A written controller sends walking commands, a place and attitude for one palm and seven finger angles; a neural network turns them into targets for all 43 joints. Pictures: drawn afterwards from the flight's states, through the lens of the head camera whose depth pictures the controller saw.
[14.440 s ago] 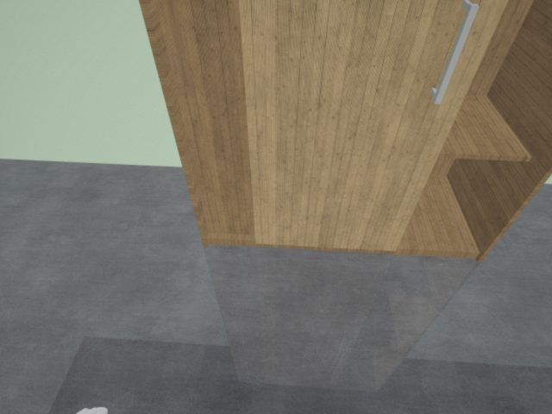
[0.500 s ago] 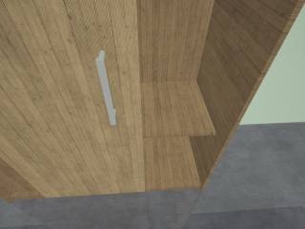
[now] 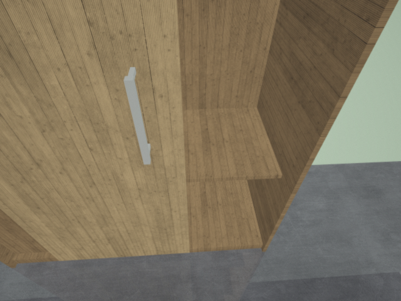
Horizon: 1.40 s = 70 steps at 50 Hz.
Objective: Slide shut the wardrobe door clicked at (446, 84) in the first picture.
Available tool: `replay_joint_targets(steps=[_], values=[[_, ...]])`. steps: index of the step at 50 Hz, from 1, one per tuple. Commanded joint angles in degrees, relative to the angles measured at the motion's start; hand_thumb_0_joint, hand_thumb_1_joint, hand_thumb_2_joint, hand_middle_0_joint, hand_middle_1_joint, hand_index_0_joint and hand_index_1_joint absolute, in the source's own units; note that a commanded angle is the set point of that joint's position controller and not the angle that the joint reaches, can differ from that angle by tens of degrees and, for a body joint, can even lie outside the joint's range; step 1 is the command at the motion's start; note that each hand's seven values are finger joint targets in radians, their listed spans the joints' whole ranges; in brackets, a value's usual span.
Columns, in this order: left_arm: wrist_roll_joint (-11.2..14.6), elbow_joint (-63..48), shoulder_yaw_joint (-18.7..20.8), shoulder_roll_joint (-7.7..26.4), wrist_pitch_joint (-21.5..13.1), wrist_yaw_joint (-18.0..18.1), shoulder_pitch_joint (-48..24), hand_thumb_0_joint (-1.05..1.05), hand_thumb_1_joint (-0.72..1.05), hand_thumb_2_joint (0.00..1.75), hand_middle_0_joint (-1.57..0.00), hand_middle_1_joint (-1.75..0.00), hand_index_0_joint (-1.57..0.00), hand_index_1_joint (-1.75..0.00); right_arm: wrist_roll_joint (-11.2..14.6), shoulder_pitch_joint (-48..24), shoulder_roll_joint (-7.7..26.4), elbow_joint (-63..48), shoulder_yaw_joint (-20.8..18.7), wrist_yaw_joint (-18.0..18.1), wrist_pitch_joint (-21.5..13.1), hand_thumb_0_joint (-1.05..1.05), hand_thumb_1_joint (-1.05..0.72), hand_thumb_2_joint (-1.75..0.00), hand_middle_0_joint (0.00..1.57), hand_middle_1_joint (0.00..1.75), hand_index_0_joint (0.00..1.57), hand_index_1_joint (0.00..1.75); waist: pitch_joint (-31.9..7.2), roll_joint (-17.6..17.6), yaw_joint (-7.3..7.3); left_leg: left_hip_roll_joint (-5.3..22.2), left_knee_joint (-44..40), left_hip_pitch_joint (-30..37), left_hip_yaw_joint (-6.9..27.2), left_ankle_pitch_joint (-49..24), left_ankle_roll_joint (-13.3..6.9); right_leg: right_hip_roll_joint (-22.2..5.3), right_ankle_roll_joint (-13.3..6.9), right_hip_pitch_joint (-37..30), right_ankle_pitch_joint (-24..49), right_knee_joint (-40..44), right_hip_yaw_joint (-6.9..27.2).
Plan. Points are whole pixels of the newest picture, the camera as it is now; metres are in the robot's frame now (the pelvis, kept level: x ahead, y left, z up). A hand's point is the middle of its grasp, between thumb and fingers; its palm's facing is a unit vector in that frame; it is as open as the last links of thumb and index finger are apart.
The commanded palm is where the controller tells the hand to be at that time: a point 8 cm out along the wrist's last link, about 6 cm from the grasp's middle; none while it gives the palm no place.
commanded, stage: look again from close up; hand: left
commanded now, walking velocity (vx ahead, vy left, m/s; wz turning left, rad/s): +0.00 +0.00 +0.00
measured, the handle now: (140, 121) +0.45 +0.17 +0.13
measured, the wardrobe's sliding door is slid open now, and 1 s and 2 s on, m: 0.37 0.37 0.37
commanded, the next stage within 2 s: raise the hand with hooked fingers in 0.60 s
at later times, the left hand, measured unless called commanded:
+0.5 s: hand out of the picture -0.04 +0.15 -0.18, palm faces +0.06 -0.98 -0.17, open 7.3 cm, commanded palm none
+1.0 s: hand (121, 253) +0.20 +0.16 +0.03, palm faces +0.11 -0.99 +0.05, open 7.8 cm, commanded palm +0.11 +0.23 -0.03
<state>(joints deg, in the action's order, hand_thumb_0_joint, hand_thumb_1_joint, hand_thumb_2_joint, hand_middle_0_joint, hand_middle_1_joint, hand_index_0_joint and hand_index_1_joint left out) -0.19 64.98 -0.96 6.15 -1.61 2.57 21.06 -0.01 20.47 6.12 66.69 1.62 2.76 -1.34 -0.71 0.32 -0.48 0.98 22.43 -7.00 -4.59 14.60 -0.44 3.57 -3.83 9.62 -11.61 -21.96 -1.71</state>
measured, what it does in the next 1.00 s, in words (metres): stands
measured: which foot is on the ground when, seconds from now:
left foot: down 0.00-1.00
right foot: down 0.00-1.00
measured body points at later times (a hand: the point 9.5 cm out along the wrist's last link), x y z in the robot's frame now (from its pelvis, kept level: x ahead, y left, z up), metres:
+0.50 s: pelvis +0.00 +0.00 +0.00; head -0.01 +0.00 +0.45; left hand -0.04 +0.21 -0.16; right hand -0.04 -0.20 -0.17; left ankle -0.03 +0.11 -0.74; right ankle +0.00 -0.07 -0.74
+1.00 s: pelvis -0.03 +0.01 -0.04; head -0.03 +0.00 +0.41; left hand +0.19 +0.22 +0.03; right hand +0.16 -0.26 -0.10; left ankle -0.03 +0.11 -0.74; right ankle +0.00 -0.07 -0.74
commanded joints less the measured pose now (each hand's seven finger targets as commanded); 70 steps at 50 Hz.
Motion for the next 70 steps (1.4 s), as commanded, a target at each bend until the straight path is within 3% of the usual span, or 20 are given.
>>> replay_joint_targets(steps=[1, 34, 35, 36, 37, 38, 39, 40, 44, 46, 47, 49, 51, 54, 57, 58, 60, 63, 67, 70], values=[[-0.22, -0.55, 0.83, 4.95, -0.7, 0.24, 5.22, 0.0, 0.9, 0.9, -0.2, -0.3, -0.2, -0.3, -0.12, 5.49, 4.1, -0.66, -0.93, 0.19, -0.65, 0.0, -0.9, -0.9, 0.2, 0.3, 0.2, 0.3, 6.4, 0.01, 0.31, 5.12, -4.25, -3.41, 5.57, -5.25, -1.08, -8.55, 0.73, 2.75, 5.76, 4.7, 8.76], [-0.32, -0.2, 0.89, 4.48, -0.6, 0.22, 5.61, 0.0, 0.9, 0.9, -0.2, -0.3, -0.2, -0.3, -0.09, 5.99, 4.06, -0.86, -0.9, 0.25, -0.69, 0.0, -0.9, -0.9, 0.2, 0.3, 0.2, 0.3, 7.22, -0.67, 0.24, 5.14, -4.63, -4.11, 5.65, -4.88, -1.18, -8.26, 0.69, 3.28, 4.54, 4.51, 8.8], [-1.18, 0.95, 0.96, 6.8, -1.67, 2.14, 7.1, 0.0, 0.9, 0.9, -0.2, -0.3, -0.2, -0.3, -0.25, -2.96, 7.24, -5.37, -1.55, -1.06, -0.85, 0.0, -0.9, -0.9, 0.2, 0.3, 0.2, 0.3, 12.0, -0.89, -1.87, 4.91, 7.41, -11.29, 1.83, -2.04, 0.8, -12.23, 4.25, 4.68, 27.75, 2.13, 10.79], [10.85, -86.43, 0.22, 16.59, -13.33, 0.88, -36.22, 0.0, 0.88, 0.89, -0.2, -0.32, -0.2, -0.32, 1.19, -3.1, 20.26, -28.4, -3.49, 1.47, -8.74, 0.0, -0.9, -0.9, 0.2, 0.3, 0.2, 0.3, -18.81, 10.25, 6.83, -0.71, 0.3, 4.16, 3.68, -8.86, -1.53, -7.24, 2.28, -1.95, 12.64, -3.08, 8.13], [7.42, -75.95, 3.0, 14.67, -9.91, 5.11, -20.17, 0.0, 0.85, 0.88, -0.2, -0.33, -0.2, -0.33, 2.01, -9.25, 13.71, -25.5, -2.33, 2.99, -13.19, 0.0, -0.9, -0.9, 0.2, 0.3, 0.2, 0.3, -18.85, 14.99, 2.04, -0.37, 0.81, 2.33, 2.69, -9.2, -2.1, -4.05, 0.36, -1.93, 3.28, -4.85, 5.66], [7.62, -68.54, -1.28, 8.23, -2.52, 6.63, -3.94, 0.0, 0.83, 0.87, -0.21, -0.34, -0.21, -0.34, 4.33, -8.9, 12.69, -26.7, -3.2, 2.22, -15.39, 0.0, -0.9, -0.9, 0.2, 0.3, 0.2, 0.3, -9.12, 12.41, 2.04, 0.19, 0.62, -4.58, 4.68, -4.09, -0.8, -4.25, 0.75, 4.41, -1.24, -4.52, 3.14], [8.64, -66.49, -5.6, 0.18, -1.01, 6.02, -2.65, 0.0, 0.81, 0.86, -0.21, -0.36, -0.21, -0.36, 4.07, -7.05, 12.53, -25.9, -2.33, 2.4, -16.23, 0.0, -0.9, -0.9, 0.2, 0.3, 0.2, 0.3, -3.67, 4.16, 2.72, 0.36, 1.12, -7.89, 4.7, 0.17, -1.48, -4.61, 1.61, 6.46, -3.49, -4.36, 0.58], [10.06, -72.49, -7.76, -0.48, -3.3, 5.17, -3.63, 0.0, 0.78, 0.85, -0.21, -0.37, -0.21, -0.37, 4.29, -8.69, 14.17, -29.11, -2.65, 2.75, -18.19, 0.0, -0.9, -0.9, 0.2, 0.3, 0.2, 0.3, 0.71, -0.85, 3.16, 0.38, 2.52, -9.04, 6.24, 3.82, -2.34, -4.46, 2.1, 10.03, -8.24, -3.83, 1.15], [10.23, -70.0, -4.03, 1.81, -13.64, 1.73, -3.75, 0.0, 0.69, 0.81, -0.22, -0.43, -0.22, -0.43, 1.46, -8.96, 15.72, -33.6, -4.2, 1.86, -21.37, 0.0, -0.9, -0.9, 0.2, 0.3, 0.2, 0.3, 0.34, -15.14, 3.95, -2.37, 14.31, -18.14, 6.43, 7.68, -1.48, -5.17, 3.06, 22.57, -21.57, -7.14, 1.9], [12.05, -61.84, -0.11, -0.16, -21.31, -3.27, 8.78, 0.0, 0.64, 0.79, -0.22, -0.47, -0.22, -0.47, 0.39, -10.83, 15.15, -35.89, -5.2, -0.05, -21.47, 0.0, -0.9, -0.9, 0.2, 0.3, 0.2, 0.3, -1.04, -17.46, -0.57, -2.34, 18.59, -26.32, 5.92, 7.78, -0.23, -4.82, 2.62, 24.05, -21.09, -13.24, 0.79], [13.72, -61.23, 2.38, 0.14, -25.52, -6.46, 14.4, 0.0, 0.62, 0.78, -0.22, -0.48, -0.22, -0.48, 0.18, -11.88, 15.17, -37.39, -5.56, -1.4, -21.02, 0.0, -0.9, -0.9, 0.2, 0.3, 0.2, 0.3, -2.98, -16.3, -2.5, -2.84, 20.92, -28.94, 5.39, 6.6, 0.26, -4.74, 2.22, 22.86, -16.94, -16.3, 0.87], [13.77, -60.15, 9.7, 5.66, -29.92, -11.12, 20.19, 0.0, 0.57, 0.76, -0.22, -0.51, -0.22, -0.51, 0.21, -12.85, 15.35, -40.59, -6.66, -3.55, -18.33, 0.0, -0.9, -0.9, 0.2, 0.3, 0.2, 0.3, -8.33, -6.42, -5.51, -4.0, 24.32, -31.16, 3.29, 1.36, 0.81, -5.23, 0.84, 18.16, -4.84, -22.77, 1.4], [11.01, -67.24, 8.86, 8.16, -25.24, -11.44, 17.17, 0.0, 0.53, 0.74, -0.23, -0.54, -0.23, -0.54, 0.68, -15.82, 15.28, -45.92, -6.18, -3.77, -14.71, 0.0, -0.9, -0.9, 0.2, 0.3, 0.2, 0.3, -9.43, -1.73, -5.94, -4.63, 23.8, -31.84, 1.36, 0.33, -0.09, -5.09, 0.61, 16.75, -1.12, -24.1, 1.78], [10.57, -80.75, 7.39, 8.61, -19.01, -8.81, 8.9, 0.0, 0.46, 0.71, -0.23, -0.58, -0.23, -0.58, 1.1, -15.96, 14.51, -50.67, -5.31, -2.56, -10.61, 0.0, -0.9, -0.9, 0.2, 0.3, 0.2, 0.3, -11.94, 1.1, -3.87, -4.09, 23.89, -29.95, 2.15, -0.43, -0.93, -4.16, 0.68, 16.85, 0.52, -24.07, 2.15], [11.22, -89.35, 8.68, 8.76, -21.89, -5.21, 1.37, 0.0, 0.39, 0.68, -0.24, -0.63, -0.24, -0.63, 0.57, -11.61, 13.34, -50.29, -4.87, -1.59, -10.11, 0.0, -0.9, -0.9, 0.2, 0.3, 0.2, 0.3, -14.0, 4.37, -0.95, -2.59, 25.79, -26.53, 4.31, -3.66, -1.22, -3.22, 1.31, 19.49, 4.14, -24.75, 1.72], [11.36, -92.8, 9.08, 10.09, -23.83, -4.86, -2.82, 0.0, 0.36, 0.67, -0.24, -0.64, -0.24, -0.64, -0.03, -9.93, 13.53, -49.47, -4.75, -1.4, -10.42, 0.0, -0.9, -0.9, 0.2, 0.3, 0.2, 0.3, -14.67, 1.99, 0.65, -2.06, 26.8, -26.31, 5.33, -4.01, -1.52, -2.79, 1.77, 20.9, 4.36, -25.28, 1.62], [11.78, -92.29, 7.3, 9.23, -27.09, -6.17, -4.71, 0.0, 0.32, 0.65, -0.24, -0.68, -0.24, -0.68, -0.06, -9.59, 13.31, -48.02, -3.87, -1.05, -11.69, 0.0, -0.9, -0.9, 0.2, 0.3, 0.2, 0.3, -13.6, 5.27, 2.61, -1.47, 27.69, -25.17, 6.36, -3.25, -1.47, -2.73, 1.9, 23.61, 2.39, -25.01, 1.25], [12.67, -86.64, 5.69, 10.53, -27.64, -11.22, -8.85, 0.0, 0.25, 0.62, -0.25, -0.72, -0.25, -0.72, 0.54, -10.26, 14.76, -45.48, -2.66, -0.31, -13.63, 0.0, -0.9, -0.9, 0.2, 0.3, 0.2, 0.3, -11.0, 3.47, 4.53, -0.97, 27.56, -26.36, 7.75, 2.17, -1.61, -2.48, 2.09, 26.15, -4.78, -23.42, 0.91], [15.78, -80.56, 9.2, 13.2, -19.41, -16.81, -5.74, 0.0, 0.15, 0.58, -0.25, -0.78, -0.25, -0.78, 2.23, -10.96, 15.3, -45.23, -1.93, 1.03, -15.19, 0.0, -0.9, -0.9, 0.2, 0.3, 0.2, 0.3, -14.04, -0.36, 1.78, -1.61, 24.05, -27.19, 7.88, 5.22, -1.64, -3.39, 2.66, 18.64, -10.21, -18.18, 2.11], [17.76, -78.46, 15.47, 16.4, -13.21, -16.95, -4.42, 0.0, 0.08, 0.55, -0.26, -0.82, -0.26, -0.82, 2.67, -12.51, 14.56, -44.67, -1.46, 1.65, -15.41, 0.0, -0.9, -0.9, 0.2, 0.3, 0.2, 0.3, -14.16, -1.69, -0.75, -1.66, 21.48, -26.8, 7.42, 2.62, -1.45, -4.34, 2.87, 13.83, -8.94, -15.61, 2.54]])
